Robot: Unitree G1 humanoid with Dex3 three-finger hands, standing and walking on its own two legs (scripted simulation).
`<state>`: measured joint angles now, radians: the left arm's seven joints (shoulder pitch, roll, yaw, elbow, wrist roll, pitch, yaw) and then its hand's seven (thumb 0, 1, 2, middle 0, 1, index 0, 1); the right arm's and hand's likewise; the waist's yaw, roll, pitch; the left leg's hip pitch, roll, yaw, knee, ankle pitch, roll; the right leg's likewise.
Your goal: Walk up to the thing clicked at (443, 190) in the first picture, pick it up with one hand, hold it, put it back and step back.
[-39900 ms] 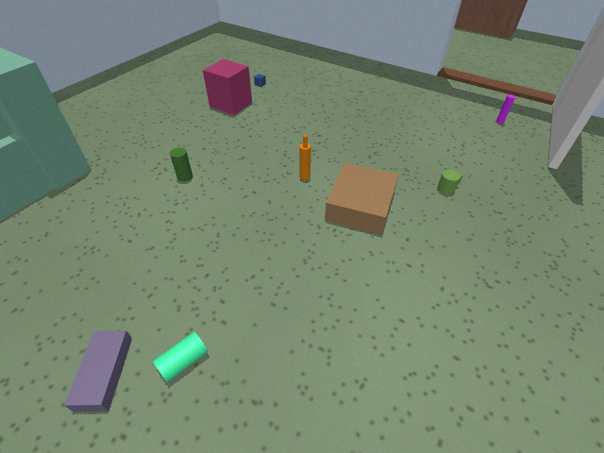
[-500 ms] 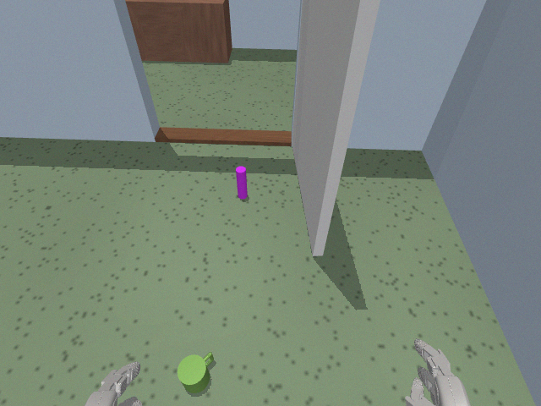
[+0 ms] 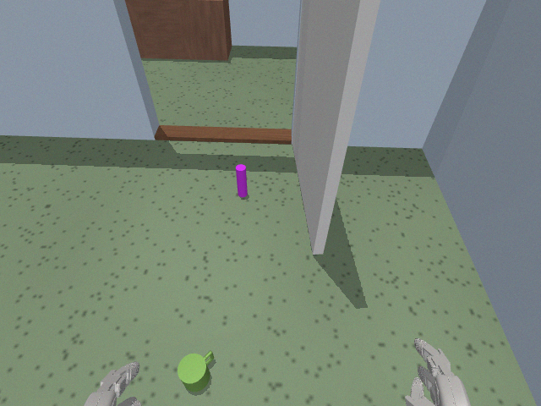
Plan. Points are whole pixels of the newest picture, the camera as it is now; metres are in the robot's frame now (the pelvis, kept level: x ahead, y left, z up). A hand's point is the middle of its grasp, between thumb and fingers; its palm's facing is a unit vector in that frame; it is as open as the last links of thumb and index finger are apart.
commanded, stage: stand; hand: left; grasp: from above
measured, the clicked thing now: (198, 368) +0.42 +0.22 -0.67
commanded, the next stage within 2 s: none
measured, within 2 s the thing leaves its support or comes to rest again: neither
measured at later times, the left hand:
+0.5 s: hand out of the picture +0.06 +0.25 -0.11, palm faces +0.05 -0.94 -0.33, open 7.4 cm
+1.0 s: hand out of the picture +0.00 +0.24 -0.10, palm faces +0.03 -0.94 -0.33, open 7.4 cm
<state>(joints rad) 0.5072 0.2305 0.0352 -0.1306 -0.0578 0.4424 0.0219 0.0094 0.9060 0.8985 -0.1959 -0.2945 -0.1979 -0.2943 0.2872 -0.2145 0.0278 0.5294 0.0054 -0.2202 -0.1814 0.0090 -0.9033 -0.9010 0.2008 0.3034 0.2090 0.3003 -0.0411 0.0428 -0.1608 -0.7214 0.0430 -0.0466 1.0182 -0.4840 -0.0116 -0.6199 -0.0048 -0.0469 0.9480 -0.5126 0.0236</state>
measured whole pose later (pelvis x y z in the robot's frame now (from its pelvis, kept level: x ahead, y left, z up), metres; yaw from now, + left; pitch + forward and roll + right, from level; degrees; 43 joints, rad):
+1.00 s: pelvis -0.03 +0.00 +0.06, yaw +0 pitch -5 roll +0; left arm 0.20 0.29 0.04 1.13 0.03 0.00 0.03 0.00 0.91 0.90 -0.20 -0.30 -0.20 -0.30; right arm 0.17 -0.29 -0.04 1.12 -0.03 0.00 -0.02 0.00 -0.91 -0.90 0.20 0.30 0.21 0.30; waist 0.01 0.01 0.05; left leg -0.15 0.00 0.00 0.39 -0.16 0.00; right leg -0.09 -0.04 -0.02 0.38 -0.21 0.04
